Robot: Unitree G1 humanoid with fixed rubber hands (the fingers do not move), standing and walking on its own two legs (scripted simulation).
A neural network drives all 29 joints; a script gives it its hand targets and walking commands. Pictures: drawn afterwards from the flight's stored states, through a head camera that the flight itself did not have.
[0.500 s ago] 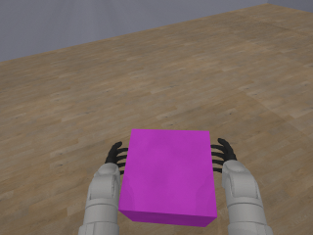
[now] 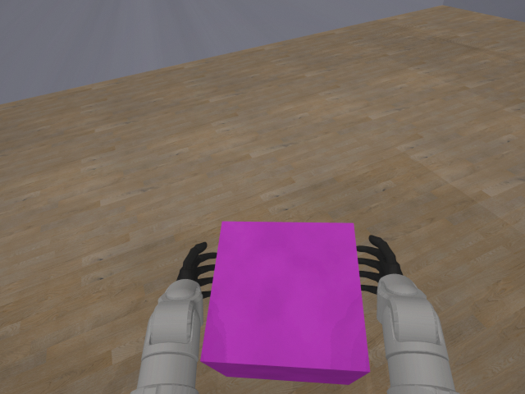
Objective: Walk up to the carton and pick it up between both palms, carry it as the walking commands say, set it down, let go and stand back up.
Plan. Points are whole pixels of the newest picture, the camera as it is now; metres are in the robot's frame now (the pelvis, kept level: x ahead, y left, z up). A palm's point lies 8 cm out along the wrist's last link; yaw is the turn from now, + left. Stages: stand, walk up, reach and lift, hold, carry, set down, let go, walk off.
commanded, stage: hold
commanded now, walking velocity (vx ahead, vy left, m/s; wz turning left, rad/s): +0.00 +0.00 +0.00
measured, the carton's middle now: (286, 304) +0.30 +0.00 -0.04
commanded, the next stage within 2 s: carry in 0.78 s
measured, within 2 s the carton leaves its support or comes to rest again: neither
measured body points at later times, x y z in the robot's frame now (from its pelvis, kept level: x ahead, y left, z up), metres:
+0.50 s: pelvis +0.00 +0.00 +0.00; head -0.04 -0.02 +0.45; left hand +0.29 +0.15 +0.04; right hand +0.29 -0.16 +0.03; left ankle -0.02 +0.13 -0.74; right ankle +0.06 -0.11 -0.74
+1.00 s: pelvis -0.02 +0.02 -0.02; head -0.06 +0.01 +0.43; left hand +0.28 +0.17 +0.05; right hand +0.29 -0.13 +0.05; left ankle -0.02 +0.12 -0.74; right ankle +0.05 -0.11 -0.74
